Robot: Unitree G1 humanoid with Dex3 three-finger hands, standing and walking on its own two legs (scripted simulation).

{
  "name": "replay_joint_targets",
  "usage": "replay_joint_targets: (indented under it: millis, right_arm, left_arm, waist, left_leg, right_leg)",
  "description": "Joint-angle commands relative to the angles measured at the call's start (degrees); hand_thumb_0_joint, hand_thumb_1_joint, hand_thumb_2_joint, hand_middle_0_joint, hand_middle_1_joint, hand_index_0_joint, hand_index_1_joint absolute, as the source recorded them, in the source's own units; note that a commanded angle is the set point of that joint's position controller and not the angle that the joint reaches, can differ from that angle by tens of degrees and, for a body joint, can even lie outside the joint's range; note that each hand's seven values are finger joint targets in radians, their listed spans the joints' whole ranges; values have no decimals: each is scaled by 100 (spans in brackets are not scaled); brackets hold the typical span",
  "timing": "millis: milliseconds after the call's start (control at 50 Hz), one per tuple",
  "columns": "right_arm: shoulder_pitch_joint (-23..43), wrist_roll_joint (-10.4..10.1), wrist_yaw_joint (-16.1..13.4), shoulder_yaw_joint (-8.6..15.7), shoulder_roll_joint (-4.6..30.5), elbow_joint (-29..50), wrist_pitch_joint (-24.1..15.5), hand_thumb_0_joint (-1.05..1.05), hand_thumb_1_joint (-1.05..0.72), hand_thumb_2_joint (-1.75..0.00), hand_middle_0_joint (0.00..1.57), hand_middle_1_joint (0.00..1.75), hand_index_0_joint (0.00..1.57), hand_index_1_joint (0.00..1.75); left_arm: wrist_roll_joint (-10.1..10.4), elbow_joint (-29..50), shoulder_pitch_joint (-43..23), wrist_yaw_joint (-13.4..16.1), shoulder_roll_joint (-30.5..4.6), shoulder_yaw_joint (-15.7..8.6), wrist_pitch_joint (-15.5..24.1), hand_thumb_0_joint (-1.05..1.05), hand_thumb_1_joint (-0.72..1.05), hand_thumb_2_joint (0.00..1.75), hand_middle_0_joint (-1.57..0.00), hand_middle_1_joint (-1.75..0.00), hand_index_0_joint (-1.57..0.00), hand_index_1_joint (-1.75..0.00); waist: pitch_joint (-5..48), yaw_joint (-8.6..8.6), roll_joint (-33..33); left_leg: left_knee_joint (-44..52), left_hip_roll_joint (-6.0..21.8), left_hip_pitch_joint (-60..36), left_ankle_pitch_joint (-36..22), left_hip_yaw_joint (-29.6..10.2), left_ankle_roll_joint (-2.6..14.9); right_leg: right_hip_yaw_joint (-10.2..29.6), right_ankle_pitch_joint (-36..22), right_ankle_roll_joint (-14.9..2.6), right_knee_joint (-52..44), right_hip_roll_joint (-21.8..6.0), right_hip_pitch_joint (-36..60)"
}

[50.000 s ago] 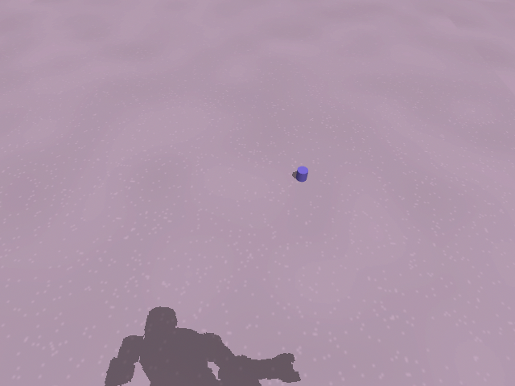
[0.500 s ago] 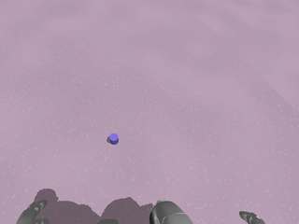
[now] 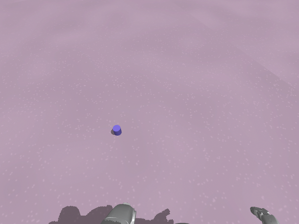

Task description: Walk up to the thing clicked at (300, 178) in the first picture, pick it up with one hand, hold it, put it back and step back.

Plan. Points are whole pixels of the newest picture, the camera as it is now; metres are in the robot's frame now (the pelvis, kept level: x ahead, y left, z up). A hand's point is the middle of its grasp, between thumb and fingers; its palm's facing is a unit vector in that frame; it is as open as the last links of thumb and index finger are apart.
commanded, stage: step back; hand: left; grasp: from above
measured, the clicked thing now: (117, 130) +0.82 +0.27 -0.73
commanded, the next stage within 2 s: stand in 1.76 s
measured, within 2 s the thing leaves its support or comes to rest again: neither
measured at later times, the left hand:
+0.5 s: hand out of the picture -0.10 +0.24 -0.16, palm faces +0.04 -0.94 -0.35, open 7.4 cm
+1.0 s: hand out of the picture -0.25 +0.21 -0.14, palm faces +0.13 -0.89 -0.44, open 7.4 cm
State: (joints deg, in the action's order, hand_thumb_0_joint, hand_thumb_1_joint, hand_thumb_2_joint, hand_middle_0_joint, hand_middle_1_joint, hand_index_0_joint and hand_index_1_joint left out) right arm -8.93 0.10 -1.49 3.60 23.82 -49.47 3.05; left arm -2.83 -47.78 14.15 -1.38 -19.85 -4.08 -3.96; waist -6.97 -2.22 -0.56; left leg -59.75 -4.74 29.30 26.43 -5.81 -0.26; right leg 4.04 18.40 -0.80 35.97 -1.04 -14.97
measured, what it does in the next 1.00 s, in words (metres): walks backwards: left foot, then right foot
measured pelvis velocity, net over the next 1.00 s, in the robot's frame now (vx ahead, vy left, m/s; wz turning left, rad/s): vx -0.27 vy -0.08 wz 0.12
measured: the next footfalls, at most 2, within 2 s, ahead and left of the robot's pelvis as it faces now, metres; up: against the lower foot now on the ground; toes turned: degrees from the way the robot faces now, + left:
left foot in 0.20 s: -0.05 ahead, +0.10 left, +0.00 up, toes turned +4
right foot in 0.60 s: -0.21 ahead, -0.19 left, +0.00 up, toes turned +3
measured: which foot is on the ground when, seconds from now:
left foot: up 0.00-0.18, down 0.20-0.64, up 0.66-0.94, down 0.96-1.00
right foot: down 0.00-0.22, up 0.24-0.58, down 0.60-1.00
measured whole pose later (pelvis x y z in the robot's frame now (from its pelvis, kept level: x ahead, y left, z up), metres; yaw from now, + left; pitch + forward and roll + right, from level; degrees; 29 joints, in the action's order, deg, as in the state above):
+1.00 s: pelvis -0.27 -0.08 -0.01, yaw +7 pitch -3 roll +2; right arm -15.4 2.3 1.2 3.2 20.6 -57.7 0.8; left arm -2.4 -51.4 14.2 -0.5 -23.4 -4.6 -0.3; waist -4.6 -2.3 1.2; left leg -32.2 -2.9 12.1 17.5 0.0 0.1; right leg -2.3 21.2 -0.7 38.9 -4.6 -15.2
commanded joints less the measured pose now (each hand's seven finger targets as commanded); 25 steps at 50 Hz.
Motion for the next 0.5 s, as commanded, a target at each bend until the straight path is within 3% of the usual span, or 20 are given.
replay_joint_targets:
  millis: [0, 80, 100, 120, 160, 180, 200, 220, 240, 260, 280, 300, 320, 380, 420, 460, 480]
  right_arm:
    - [-345, 16, -130, 182, 869, 343, -234, 0, -90, -90, 20, 30, 20, 30]
    - [-204, 74, -128, 134, 757, 475, -323, 0, -90, -90, 20, 30, 20, 30]
    - [-325, 97, -127, 138, 743, 481, -335, 0, -90, -90, 20, 30, 20, 30]
    - [-377, 121, -120, 156, 765, 445, -353, 0, -90, -90, 20, 30, 20, 30]
    - [-902, 162, -111, 199, 743, 246, -384, 0, -90, -90, 20, 30, 20, 30]
    - [-856, 185, -108, 265, 866, 222, -388, 0, -90, -90, 20, 30, 20, 30]
    - [-767, 258, -108, 370, 1300, 266, -387, 0, -90, -90, 20, 30, 20, 30]
    - [-353, 261, -66, 450, 1916, 419, -356, 0, -90, -90, 20, 30, 20, 30]
    - [-236, 240, -96, 504, 2157, 527, -376, 0, -90, -90, 20, 30, 20, 30]
    - [45, 246, -141, 470, 1929, 539, -410, 0, -90, -90, 20, 30, 20, 30]
    - [119, 272, -145, 369, 1586, 543, -415, 0, -90, -90, 20, 30, 20, 30]
    - [371, 310, -146, 268, 1319, 592, -413, 0, -90, -90, 20, 30, 20, 30]
    - [333, 258, -149, 262, 1196, 593, -410, 0, -90, -90, 20, 30, 20, 30]
    - [19, 223, -100, 305, 1163, 534, -358, 0, -90, -90, 20, 30, 20, 30]
    - [-84, 199, -88, 293, 1099, 543, -314, 0, -90, -90, 20, 30, 20, 30]
    - [-80, 200, -62, 325, 1205, 559, -281, 0, -90, -90, 20, 30, 20, 30]
    - [-53, 215, -53, 351, 1292, 565, -262, 0, -90, -90, 20, 30, 20, 30]
  left_arm:
    - [-14, 787, -829, 198, -1525, -506, 226, 0, 90, 90, -20, -30, -20, -30]
    - [-27, 840, -394, 295, -1415, -481, 173, 0, 90, 90, -20, -30, -20, -30]
    - [-16, 883, -403, 313, -1434, -483, 156, 0, 90, 90, -20, -30, -20, -30]
    - [28, 901, -357, 310, -1398, -454, 122, 0, 90, 90, -20, -30, -20, -30]
    - [136, 985, -648, 272, -1432, -409, 42, 0, 90, 90, -20, -30, -20, -30]
    - [143, 1035, -621, 239, -1277, -340, -13, 0, 90, 90, -20, -30, -20, -30]
    - [174, 1055, -488, 216, -1055, -275, -28, 0, 90, 90, -20, -30, -20, -30]
    - [211, 1077, -560, 244, -1096, -297, -22, 0, 90, 90, -20, -30, -20, -30]
    - [144, 1051, -859, 303, -1402, -406, -34, 0, 90, 90, -20, -30, -20, -30]
    - [140, 937, -802, 289, -1551, -440, -50, 0, 90, 90, -20, -30, -20, -30]
    - [158, 824, -854, 247, -1464, -471, -68, 0, 90, 90, -20, -30, -20, -30]
    - [225, 724, -500, 238, -1306, -429, -65, 0, 90, 90, -20, -30, -20, -30]
    - [212, 643, -365, 217, -1323, -423, -69, 0, 90, 90, -20, -30, -20, -30]
    - [153, 576, -221, 205, -1304, -433, -26, 0, 90, 90, -20, -30, -20, -30]
    - [132, 592, -281, 206, -1244, -361, 62, 0, 90, 90, -20, -30, -20, -30]
    - [146, 556, -271, 190, -1209, -287, 126, 0, 90, 90, -20, -30, -20, -30]
    - [147, 491, -224, 183, -1194, -255, 159, 0, 90, 90, -20, -30, -20, -30]
  waist:
    - [434, 224, 1117]
    - [793, -90, 1262]
    - [945, -43, 1337]
    - [1027, -58, 1300]
    - [1243, 230, 1067]
    - [1217, 164, 693]
    - [1201, 78, -393]
    - [934, 69, -1267]
    - [768, 383, -1303]
    - [525, 231, -971]
    - [486, 185, -510]
    - [500, -80, -437]
    - [496, -79, -393]
    - [630, 118, -514]
    - [800, 280, -710]
    - [1054, 367, -1062]
    - [1208, 365, -1204]
  left_leg:
    - [-825, -274, -144, -50, -120, -57]
    - [925, 107, -1, 400, 284, -111]
    - [1525, 299, -145, 365, 297, -70]
    - [2095, 317, -327, 185, 409, -31]
    - [3783, 301, -1234, -1291, 667, 80]
    - [3979, 440, -1751, -1959, 344, 170]
    - [4015, 1490, -2285, -2600, -1120, 510]
    - [4113, 2571, -1933, -2946, -2308, 1268]
    - [4220, 3115, -845, -2784, -2919, 1848]
    - [4219, 3050, -480, -2555, -2636, 1863]
    - [4007, 2425, -577, -2997, -1640, 1575]
    - [3823, 1972, -1023, -3359, -937, 1308]
    - [3809, 1795, -1089, -3168, -663, 1132]
    - [3783, 1760, -1836, -2403, -734, 1212]
    - [3665, 1726, -2437, -2332, -622, 1312]
    - [3551, 1875, -2739, -2233, -551, 1400]
    - [3484, 1962, -2673, -2015, -553, 1389]
  right_leg:
    - [564, -1729, -869, -1195, -826, -273]
    - [695, -2636, -1105, -789, -1168, 1182]
    - [818, -2839, -1114, -629, -1316, 1411]
    - [796, -2997, -1080, -434, -1264, 1484]
    - [535, -2715, -814, 168, -1113, 1158]
    - [438, -2011, -566, 321, -876, 529]
    - [74, -550, -253, 1066, -292, -645]
    - [-213, 1494, -54, 2034, 531, -1448]
    - [593, 1959, 7, 3059, 353, -935]
    - [873, 1692, -13, 3587, 301, -807]
    - [966, 1391, -40, 3863, 544, -858]
    - [992, 1070, -53, 3978, 643, -1151]
    - [901, 836, -28, 4043, 733, -1271]
    - [682, 767, 232, 3575, 685, -1485]
    - [467, 867, 353, 2712, 525, -1588]
    - [235, 1054, 379, 1656, 280, -1268]
    - [127, 1067, 312, 984, 69, -952]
